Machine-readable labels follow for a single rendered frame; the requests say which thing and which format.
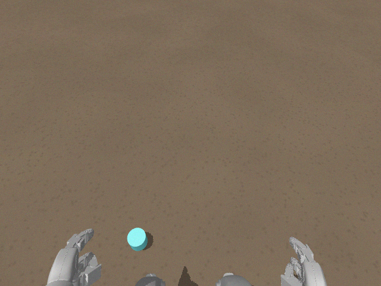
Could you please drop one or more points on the left robot hand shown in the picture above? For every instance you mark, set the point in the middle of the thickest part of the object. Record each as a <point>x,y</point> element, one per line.
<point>68,266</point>

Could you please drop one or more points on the tin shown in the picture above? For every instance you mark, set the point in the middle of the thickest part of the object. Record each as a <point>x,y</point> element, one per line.
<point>137,239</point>

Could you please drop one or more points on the right robot hand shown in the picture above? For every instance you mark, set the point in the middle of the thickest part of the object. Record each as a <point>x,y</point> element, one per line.
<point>308,270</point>

